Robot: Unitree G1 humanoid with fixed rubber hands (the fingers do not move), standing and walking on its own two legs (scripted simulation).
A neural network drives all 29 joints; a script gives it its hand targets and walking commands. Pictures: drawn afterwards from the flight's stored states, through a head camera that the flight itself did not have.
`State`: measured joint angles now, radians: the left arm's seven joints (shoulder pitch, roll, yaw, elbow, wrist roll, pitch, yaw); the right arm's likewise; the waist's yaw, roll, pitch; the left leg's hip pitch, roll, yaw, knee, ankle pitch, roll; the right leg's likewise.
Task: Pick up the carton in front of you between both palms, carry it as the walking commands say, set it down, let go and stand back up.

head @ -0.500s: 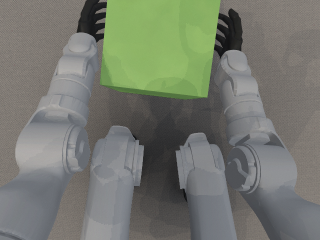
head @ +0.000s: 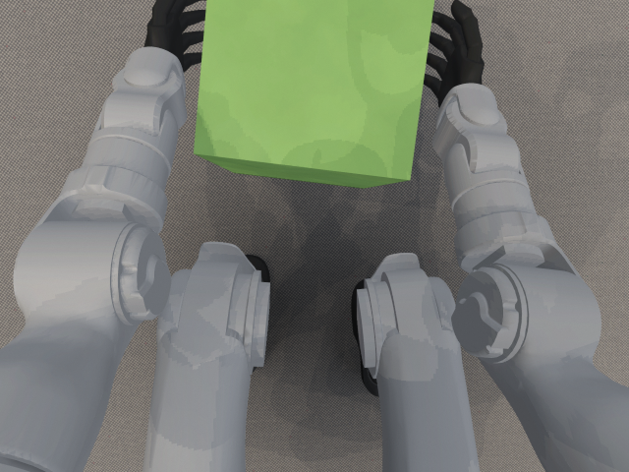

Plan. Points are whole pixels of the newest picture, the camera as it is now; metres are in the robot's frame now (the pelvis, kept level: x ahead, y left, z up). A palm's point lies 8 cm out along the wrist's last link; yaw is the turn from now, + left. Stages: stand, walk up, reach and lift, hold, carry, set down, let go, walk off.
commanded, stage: set down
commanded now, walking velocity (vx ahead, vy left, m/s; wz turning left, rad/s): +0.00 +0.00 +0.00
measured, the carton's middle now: (309, 96) +0.50 +0.04 -0.24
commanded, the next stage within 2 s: let go in 1.46 s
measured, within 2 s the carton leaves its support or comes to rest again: neither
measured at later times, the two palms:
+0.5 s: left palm (124, 51) +0.51 +0.24 -0.17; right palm (484, 95) +0.51 -0.15 -0.17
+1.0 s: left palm out of the picture +0.52 +0.24 +0.00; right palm (610, 29) +0.51 -0.15 +0.00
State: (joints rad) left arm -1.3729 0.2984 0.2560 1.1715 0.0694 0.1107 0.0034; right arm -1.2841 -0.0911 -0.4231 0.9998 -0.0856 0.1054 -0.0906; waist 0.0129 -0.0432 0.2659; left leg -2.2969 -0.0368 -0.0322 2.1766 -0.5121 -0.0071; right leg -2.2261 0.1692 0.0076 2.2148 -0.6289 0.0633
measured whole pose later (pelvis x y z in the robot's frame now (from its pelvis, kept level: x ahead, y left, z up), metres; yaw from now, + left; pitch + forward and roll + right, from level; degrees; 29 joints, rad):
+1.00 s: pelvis +0.01 +0.01 +0.11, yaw +0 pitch +45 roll -4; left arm -1.12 0.37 0.20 0.92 -0.07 0.10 -0.01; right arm -1.03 -0.16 -0.24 0.77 0.09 0.12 -0.14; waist -0.01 -0.01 -0.02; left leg -2.10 -0.03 -0.03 1.79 -0.47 0.01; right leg -2.03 0.08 0.00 1.80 -0.57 0.03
